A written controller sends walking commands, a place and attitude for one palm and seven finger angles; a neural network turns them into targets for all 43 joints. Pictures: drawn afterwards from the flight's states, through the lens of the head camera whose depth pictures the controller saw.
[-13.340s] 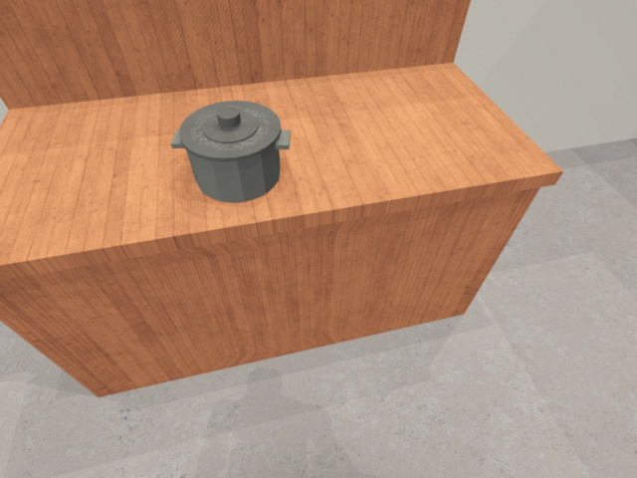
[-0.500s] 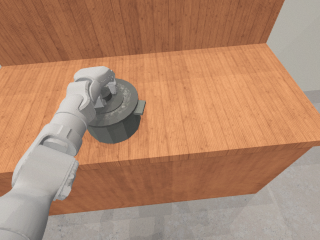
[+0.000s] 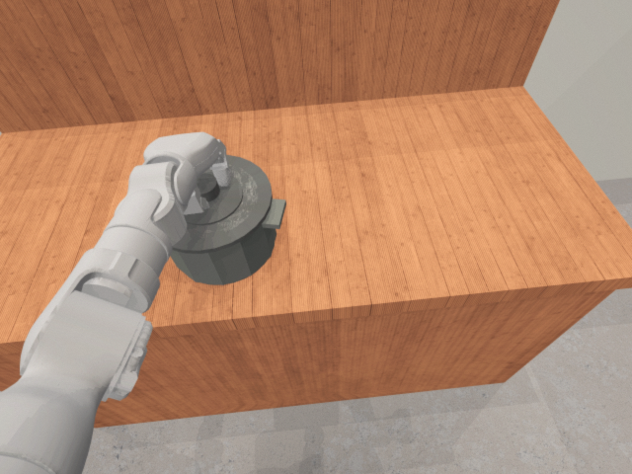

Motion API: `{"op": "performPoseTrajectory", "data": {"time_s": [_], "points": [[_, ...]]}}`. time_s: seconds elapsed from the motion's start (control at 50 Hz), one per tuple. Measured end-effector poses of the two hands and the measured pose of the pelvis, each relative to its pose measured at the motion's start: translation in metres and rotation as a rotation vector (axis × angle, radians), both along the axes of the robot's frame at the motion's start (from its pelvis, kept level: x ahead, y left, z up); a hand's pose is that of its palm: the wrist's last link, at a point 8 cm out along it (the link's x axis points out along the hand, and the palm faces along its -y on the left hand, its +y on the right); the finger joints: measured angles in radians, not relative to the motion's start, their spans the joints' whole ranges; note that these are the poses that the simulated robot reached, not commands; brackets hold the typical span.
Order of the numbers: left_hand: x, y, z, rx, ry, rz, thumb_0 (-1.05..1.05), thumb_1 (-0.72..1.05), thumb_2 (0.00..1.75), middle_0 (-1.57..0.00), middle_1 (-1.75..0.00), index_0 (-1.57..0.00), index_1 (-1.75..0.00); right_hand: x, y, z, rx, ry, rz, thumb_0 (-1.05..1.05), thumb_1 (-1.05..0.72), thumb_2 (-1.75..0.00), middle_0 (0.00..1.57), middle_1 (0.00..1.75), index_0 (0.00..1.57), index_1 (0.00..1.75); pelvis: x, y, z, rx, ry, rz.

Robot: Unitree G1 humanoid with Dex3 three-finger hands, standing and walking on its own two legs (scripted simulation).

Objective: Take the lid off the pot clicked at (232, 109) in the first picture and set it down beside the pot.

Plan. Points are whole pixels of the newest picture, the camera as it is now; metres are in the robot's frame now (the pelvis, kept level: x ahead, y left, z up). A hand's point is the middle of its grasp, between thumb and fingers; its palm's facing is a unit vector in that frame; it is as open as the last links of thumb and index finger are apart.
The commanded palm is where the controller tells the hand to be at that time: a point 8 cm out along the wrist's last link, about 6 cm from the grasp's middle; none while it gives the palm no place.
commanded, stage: lift the lid straight up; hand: left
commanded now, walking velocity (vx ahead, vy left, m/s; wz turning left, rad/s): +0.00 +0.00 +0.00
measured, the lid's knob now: (204, 188) +0.50 +0.15 +0.07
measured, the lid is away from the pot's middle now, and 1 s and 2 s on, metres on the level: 0.01 0.01 0.01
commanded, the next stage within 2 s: move the lid sideways beside the pot in 1.90 s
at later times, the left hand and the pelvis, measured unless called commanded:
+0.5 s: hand (188, 173) +0.47 +0.15 +0.13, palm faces -0.30 -0.05 -0.95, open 7.2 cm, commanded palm +0.47 +0.15 +0.20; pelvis +0.00 +0.00 +0.00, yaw +1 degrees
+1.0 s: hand (183, 146) +0.47 +0.14 +0.18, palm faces -0.27 -0.05 -0.96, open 7.2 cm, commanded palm +0.46 +0.15 +0.24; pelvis -0.01 +0.00 +0.00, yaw +0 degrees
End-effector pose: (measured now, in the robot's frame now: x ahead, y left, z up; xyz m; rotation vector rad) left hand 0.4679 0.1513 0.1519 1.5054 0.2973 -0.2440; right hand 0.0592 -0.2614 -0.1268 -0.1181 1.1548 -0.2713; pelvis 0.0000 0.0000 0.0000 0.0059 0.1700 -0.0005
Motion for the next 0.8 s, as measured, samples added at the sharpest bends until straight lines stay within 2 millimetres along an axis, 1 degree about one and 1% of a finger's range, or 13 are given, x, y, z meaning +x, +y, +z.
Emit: {"op": "performPoseTrajectory", "data": {"time_s": [0.22, 0.46, 0.6, 0.8], "points": [[-0.002, 0.002, 0.011, -0.011, -0.013, 0.013, 0.01, 0.35, 0.67, -0.72, -0.97, -0.65, -0.93, 0.01, 0.006, 0.0, 0.014, -0.029, 0.026, 0.01, -0.91, -0.9, 0.2, 0.3, 0.2, 0.3, 0.0, 0.001, 0.001, 0.0, -0.015, 0.008], [-0.005, -0.002, 0.035, 0.01, -0.038, 0.009, 0.0, 0.34, 0.67, -0.73, -0.97, -0.65, -0.93, 0.018, 0.008, 0.001, 0.023, -0.068, 0.045, 0.01, -0.91, -0.9, 0.2, 0.3, 0.21, 0.3, -0.003, 0.0, 0.002, 0.004, -0.031, 0.011], [-0.007, -0.005, 0.047, -0.002, -0.045, 0.009, 0.0, 0.34, 0.68, -0.73, -0.97, -0.65, -0.93, 0.018, 0.006, 0.003, 0.017, -0.084, 0.052, 0.01, -0.91, -0.9, 0.2, 0.3, 0.21, 0.3, -0.006, -0.001, 0.002, 0.006, -0.042, 0.012], [-0.008, -0.011, 0.065, 0.009, -0.067, 0.013, -0.01, 0.34, 0.68, -0.73, -0.98, -0.65, -0.93, 0.013, 0.004, 0.003, 0.014, -0.09, 0.052, 0.01, -0.91, -0.9, 0.2, 0.3, 0.2, 0.3, -0.009, -0.002, 0.003, 0.008, -0.051, 0.011]]}}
